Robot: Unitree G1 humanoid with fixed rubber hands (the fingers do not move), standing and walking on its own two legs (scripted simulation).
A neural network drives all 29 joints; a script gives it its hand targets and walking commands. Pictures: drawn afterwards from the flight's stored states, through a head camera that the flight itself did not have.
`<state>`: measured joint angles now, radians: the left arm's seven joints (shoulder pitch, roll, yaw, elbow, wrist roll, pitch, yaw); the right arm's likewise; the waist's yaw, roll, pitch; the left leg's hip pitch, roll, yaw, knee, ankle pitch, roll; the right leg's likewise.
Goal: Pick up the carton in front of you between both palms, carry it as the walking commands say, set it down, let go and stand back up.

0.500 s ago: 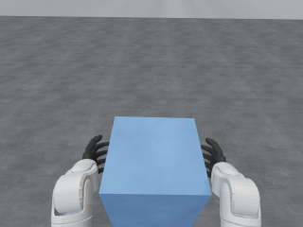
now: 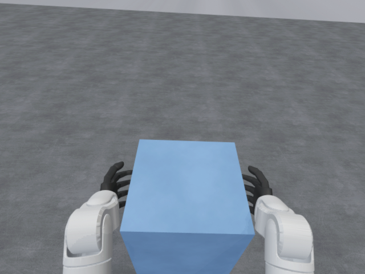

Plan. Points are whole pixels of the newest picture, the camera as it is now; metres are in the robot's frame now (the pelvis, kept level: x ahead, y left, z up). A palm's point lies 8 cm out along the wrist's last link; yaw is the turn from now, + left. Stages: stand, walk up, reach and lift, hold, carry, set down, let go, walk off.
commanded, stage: carry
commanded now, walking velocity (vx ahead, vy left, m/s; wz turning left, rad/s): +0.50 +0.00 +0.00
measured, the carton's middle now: (184, 210) +0.28 +0.00 +0.02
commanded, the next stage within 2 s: none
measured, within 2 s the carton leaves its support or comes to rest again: neither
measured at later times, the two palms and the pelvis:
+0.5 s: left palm (145, 102) +0.59 +0.13 +0.11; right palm (241, 108) +0.59 -0.17 +0.10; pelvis +0.33 -0.03 +0.00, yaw +1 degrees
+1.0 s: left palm (149, 72) +0.80 +0.14 +0.10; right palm (228, 73) +0.81 -0.15 +0.11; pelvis +0.54 -0.01 +0.02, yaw +0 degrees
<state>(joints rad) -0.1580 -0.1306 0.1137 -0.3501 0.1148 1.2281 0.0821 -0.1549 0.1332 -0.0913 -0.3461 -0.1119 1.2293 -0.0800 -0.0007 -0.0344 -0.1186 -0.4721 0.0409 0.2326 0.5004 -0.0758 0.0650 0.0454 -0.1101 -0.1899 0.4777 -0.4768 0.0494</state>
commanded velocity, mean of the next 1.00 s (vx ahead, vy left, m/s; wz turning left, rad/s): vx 0.21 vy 0.00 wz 0.00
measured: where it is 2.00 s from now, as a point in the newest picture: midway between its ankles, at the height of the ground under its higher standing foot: (180, 247)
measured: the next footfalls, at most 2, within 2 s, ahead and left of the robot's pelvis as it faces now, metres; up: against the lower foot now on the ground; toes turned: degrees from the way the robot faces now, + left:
right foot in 0.48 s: +0.49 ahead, -0.12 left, +0.00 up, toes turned -6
left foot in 0.86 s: +0.60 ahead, +0.11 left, +0.00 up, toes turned -12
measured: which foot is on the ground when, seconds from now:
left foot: down 0.00-0.50, up 0.52-0.84, down 0.86-1.00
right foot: down 0.00-0.00, up 0.02-0.46, down 0.48-1.00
